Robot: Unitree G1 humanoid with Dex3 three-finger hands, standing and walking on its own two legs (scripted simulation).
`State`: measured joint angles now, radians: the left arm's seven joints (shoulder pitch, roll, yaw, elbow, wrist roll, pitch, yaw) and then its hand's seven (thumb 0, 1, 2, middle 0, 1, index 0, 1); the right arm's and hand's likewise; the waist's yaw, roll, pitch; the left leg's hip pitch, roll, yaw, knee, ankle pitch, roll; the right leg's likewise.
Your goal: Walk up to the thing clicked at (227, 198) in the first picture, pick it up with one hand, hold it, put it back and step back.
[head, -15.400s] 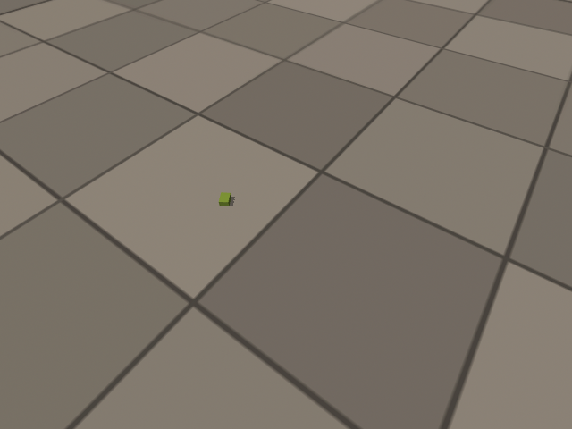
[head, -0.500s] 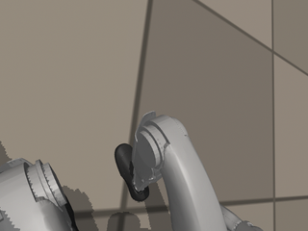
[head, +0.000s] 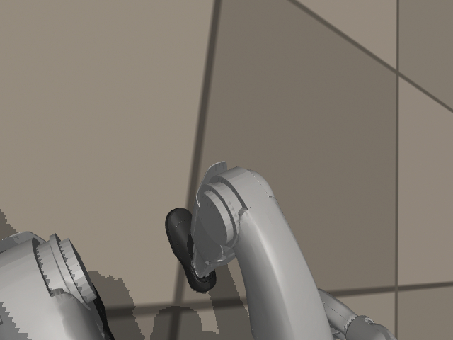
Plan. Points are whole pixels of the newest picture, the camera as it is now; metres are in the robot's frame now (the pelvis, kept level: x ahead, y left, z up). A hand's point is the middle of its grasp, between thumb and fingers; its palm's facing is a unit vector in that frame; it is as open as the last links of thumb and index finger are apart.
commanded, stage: close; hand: left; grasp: from above
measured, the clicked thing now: out of the picture +0.46 +0.31 -0.29
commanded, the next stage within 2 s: settle in 1.60 s
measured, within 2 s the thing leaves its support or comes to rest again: neither
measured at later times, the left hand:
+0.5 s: hand out of the picture +0.45 +0.30 -0.27, palm faces -0.44 -0.16 -0.88, open 11.3 cm
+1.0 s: hand out of the picture +0.45 +0.30 -0.26, palm faces -0.43 -0.16 -0.89, open 8.6 cm
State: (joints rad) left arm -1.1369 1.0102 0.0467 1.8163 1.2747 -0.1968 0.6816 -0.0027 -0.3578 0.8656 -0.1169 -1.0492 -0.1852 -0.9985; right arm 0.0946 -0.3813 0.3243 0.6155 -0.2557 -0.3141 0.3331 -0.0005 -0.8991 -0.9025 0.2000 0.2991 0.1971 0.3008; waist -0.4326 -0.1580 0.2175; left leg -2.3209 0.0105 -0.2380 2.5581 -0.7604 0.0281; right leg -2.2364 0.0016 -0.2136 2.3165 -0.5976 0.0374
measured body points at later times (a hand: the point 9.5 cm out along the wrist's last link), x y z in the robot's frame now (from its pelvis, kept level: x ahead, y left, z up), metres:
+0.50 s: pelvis +0.00 +0.00 +0.00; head +0.29 +0.14 +0.32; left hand +0.47 +0.30 -0.22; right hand +0.05 -0.24 -0.04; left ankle +0.06 +0.11 -0.28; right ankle +0.13 -0.11 -0.28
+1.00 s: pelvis +0.00 +0.00 +0.00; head +0.29 +0.13 +0.32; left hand +0.47 +0.31 -0.21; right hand +0.06 -0.25 -0.04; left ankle +0.06 +0.11 -0.28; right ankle +0.13 -0.11 -0.28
